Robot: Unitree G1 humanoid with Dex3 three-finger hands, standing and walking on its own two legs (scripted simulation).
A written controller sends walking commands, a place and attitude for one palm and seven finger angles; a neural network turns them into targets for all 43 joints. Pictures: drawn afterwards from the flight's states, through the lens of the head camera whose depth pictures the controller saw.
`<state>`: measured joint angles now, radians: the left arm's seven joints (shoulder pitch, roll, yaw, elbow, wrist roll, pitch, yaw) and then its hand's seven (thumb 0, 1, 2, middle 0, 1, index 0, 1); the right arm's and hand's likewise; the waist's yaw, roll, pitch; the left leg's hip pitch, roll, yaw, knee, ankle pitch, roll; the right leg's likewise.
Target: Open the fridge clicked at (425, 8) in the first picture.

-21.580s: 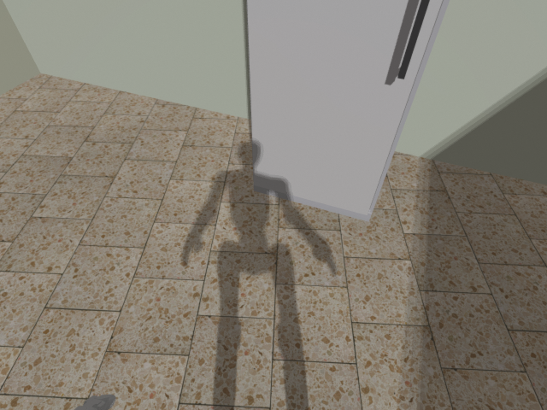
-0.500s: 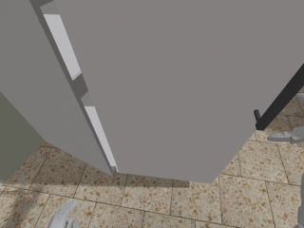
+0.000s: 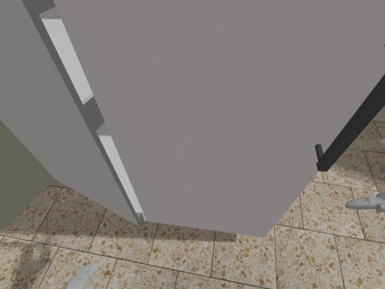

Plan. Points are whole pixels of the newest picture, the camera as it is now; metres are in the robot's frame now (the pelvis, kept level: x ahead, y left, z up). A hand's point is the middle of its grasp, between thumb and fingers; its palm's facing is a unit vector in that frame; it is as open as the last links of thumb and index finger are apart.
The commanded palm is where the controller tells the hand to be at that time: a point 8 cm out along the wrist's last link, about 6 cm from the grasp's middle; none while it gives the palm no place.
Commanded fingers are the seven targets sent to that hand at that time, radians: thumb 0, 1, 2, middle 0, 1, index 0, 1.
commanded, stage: slip the hand off the handle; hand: right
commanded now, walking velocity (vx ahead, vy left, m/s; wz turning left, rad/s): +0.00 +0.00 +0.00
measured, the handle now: (351, 118) +0.40 -0.27 +0.17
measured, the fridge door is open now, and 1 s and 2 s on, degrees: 71 71 71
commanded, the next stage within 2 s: draw the hand back to the body in 0.42 s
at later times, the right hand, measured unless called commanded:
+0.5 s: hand out of the picture +0.24 -0.29 +0.13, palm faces +0.40 +0.88 -0.25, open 14.7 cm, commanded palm +0.20 -0.33 +0.14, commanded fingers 0.00 0.55 -0.20 0.25 1.15 0.25 1.15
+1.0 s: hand out of the picture +0.20 -0.28 +0.15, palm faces +0.28 +0.96 -0.02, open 14.7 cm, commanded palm +0.17 -0.31 +0.17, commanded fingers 0.00 0.41 -0.27 0.25 1.07 0.25 1.07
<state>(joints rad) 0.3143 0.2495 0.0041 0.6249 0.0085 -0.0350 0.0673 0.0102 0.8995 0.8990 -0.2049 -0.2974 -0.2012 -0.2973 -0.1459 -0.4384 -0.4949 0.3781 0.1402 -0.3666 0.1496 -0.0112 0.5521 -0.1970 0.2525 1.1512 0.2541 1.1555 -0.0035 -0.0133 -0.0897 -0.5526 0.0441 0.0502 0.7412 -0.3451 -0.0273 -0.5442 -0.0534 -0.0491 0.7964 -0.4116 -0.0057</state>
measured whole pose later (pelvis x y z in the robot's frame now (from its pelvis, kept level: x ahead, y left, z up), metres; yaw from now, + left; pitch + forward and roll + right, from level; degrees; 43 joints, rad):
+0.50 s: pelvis -0.01 +0.01 +0.00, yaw -3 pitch +5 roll +1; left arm 0.21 0.23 -0.04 0.60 0.02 -0.14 0.10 0.01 0.90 0.90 -0.21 -0.30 -0.20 -0.30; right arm 0.09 -0.36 -0.38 0.07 0.13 -0.28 0.08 -0.01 0.55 -0.20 0.25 1.15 0.25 1.16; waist -0.07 -0.01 -0.07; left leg -0.47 0.06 0.09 0.74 -0.35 -0.02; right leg -0.48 -0.04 -0.01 0.79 -0.39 0.00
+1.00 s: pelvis +0.00 +0.03 +0.02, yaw -2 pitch -1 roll +1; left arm 0.27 0.29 -0.04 0.59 -0.06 -0.25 0.14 0.01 0.90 0.90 -0.20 -0.30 -0.20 -0.30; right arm 0.18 -0.38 -0.50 0.01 0.39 0.09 0.34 -0.01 0.55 -0.20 0.25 1.15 0.25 1.15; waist -0.07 -0.05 -0.07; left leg -0.29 0.03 0.10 0.62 -0.32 0.00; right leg -0.29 -0.06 -0.01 0.64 -0.35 0.03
